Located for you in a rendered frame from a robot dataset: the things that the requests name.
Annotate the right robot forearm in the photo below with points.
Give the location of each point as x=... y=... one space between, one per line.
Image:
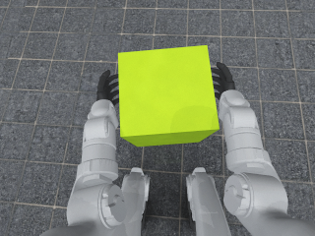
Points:
x=245 y=152

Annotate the robot left upper arm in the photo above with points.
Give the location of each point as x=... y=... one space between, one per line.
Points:
x=93 y=211

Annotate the robot right upper arm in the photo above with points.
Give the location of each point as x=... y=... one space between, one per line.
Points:
x=260 y=204

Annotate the robot right shin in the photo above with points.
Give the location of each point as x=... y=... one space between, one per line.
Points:
x=198 y=169

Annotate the robot left thigh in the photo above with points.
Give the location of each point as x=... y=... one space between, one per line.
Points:
x=135 y=189

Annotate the left robot forearm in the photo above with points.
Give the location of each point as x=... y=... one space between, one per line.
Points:
x=98 y=164

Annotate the robot left hand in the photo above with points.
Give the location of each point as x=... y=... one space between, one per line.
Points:
x=104 y=88

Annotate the carton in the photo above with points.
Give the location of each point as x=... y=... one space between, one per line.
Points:
x=166 y=96

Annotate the robot right hand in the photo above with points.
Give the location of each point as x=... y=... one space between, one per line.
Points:
x=225 y=80

